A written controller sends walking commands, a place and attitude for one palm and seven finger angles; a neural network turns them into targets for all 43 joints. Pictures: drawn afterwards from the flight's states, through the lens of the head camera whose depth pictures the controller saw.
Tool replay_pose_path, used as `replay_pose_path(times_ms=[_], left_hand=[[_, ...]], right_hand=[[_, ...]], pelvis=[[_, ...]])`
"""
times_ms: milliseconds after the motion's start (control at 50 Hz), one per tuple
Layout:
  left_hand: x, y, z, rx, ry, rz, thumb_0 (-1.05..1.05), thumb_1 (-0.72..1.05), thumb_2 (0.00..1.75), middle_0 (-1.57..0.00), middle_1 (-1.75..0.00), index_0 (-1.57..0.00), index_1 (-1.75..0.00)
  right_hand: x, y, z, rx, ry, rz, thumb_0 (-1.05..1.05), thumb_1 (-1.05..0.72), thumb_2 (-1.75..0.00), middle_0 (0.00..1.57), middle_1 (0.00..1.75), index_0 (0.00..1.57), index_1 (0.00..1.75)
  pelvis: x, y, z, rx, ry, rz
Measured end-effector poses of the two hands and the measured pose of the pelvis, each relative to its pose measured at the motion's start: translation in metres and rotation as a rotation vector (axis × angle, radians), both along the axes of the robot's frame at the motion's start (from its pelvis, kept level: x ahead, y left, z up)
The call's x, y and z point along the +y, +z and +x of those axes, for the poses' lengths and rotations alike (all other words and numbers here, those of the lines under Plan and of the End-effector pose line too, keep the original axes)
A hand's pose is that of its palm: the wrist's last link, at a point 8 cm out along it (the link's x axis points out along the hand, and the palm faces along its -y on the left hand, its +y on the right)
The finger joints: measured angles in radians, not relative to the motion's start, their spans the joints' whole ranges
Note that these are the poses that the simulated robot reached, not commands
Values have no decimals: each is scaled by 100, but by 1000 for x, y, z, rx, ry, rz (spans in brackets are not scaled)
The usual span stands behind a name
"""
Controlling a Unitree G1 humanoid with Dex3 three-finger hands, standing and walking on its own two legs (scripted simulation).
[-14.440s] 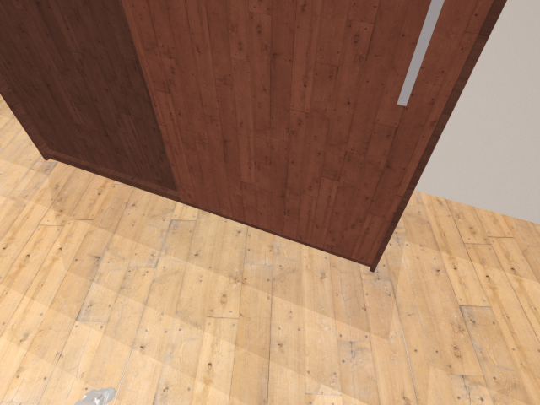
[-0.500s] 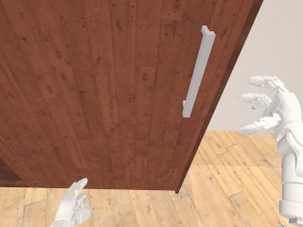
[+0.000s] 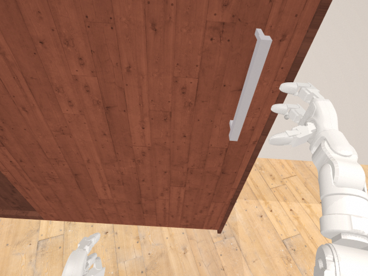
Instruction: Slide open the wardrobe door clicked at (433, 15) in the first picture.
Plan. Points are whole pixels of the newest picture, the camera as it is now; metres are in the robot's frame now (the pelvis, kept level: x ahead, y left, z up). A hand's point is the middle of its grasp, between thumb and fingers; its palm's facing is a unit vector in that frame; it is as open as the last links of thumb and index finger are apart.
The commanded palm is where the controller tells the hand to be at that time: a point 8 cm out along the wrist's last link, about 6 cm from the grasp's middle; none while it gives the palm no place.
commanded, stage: move the hooked fingers beside the handle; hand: right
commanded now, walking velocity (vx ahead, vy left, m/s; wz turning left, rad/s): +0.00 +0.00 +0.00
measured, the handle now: (244, 91) +0.49 -0.10 +0.18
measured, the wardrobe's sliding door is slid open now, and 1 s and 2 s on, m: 0.00 0.00 0.00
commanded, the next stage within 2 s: feel for the door with the fingertips in 1.36 s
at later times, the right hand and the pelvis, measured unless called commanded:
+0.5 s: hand (276, 110) +0.43 -0.16 +0.18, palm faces +0.00 +1.00 +0.00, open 14.0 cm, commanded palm +0.40 -0.22 +0.19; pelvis +0.01 +0.00 +0.00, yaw +2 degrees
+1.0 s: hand (273, 106) +0.44 -0.16 +0.19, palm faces +0.01 +1.00 +0.01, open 14.0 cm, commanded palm +0.41 -0.21 +0.19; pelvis +0.01 -0.01 +0.00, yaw +1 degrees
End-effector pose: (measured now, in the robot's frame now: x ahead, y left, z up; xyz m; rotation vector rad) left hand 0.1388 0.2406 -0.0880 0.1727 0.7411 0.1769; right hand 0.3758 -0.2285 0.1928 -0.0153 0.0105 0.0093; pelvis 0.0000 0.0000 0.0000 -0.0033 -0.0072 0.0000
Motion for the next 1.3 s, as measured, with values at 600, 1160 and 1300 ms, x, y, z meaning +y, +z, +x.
replay_pose_path(times_ms=[600, 1160, 1300], left_hand=[[11, -7, -33, 102, 70, 10, 2, 90, 90, -20, -30, -20, -30], [0, -8, -30, 119, 61, -5, 1, 90, 90, -20, -30, -20, -30], [5, -9, -35, 136, 70, 9, 2, 90, 90, -20, -30, -20, -30]], right_hand=[[9, -4, 27, -50, -24, 16, -1, 50, -29, 30, 120, 30, 120], [6, -5, 43, -14, -26, 20, -1, 50, -30, 30, 120, 30, 120], [2, -11, 33, -12, -16, 10, -1, 50, -30, 30, 120, 30, 120]], pelvis=[[-1, 2, 6, 19, 28, 2], [-6, 2, 10, 37, 32, 3], [-7, 2, 11, 30, 29, 6]])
